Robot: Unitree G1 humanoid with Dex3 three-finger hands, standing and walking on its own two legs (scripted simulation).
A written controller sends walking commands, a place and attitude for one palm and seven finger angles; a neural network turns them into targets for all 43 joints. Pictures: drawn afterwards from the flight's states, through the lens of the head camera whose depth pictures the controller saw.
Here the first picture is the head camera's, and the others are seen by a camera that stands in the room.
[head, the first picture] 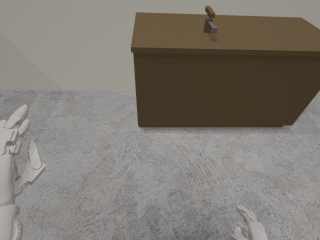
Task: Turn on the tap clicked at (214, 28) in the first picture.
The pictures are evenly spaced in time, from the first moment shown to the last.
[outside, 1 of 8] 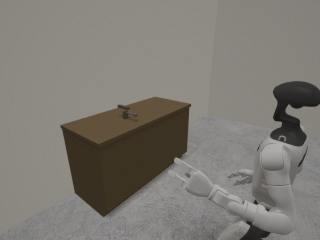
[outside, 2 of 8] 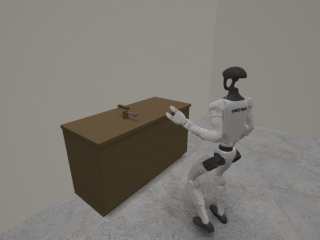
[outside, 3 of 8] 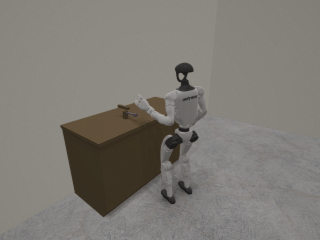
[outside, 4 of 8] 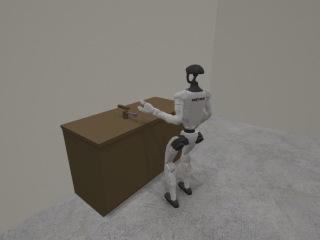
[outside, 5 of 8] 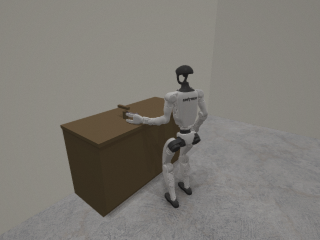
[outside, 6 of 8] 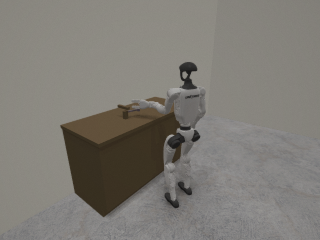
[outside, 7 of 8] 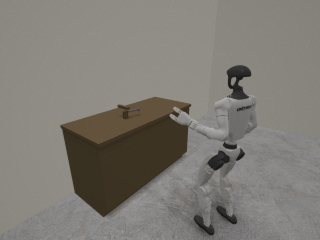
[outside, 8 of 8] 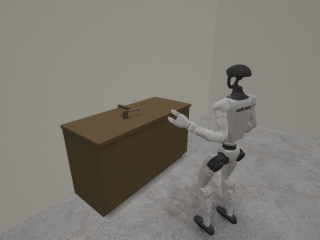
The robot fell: no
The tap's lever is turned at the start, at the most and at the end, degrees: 0 73 73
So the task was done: yes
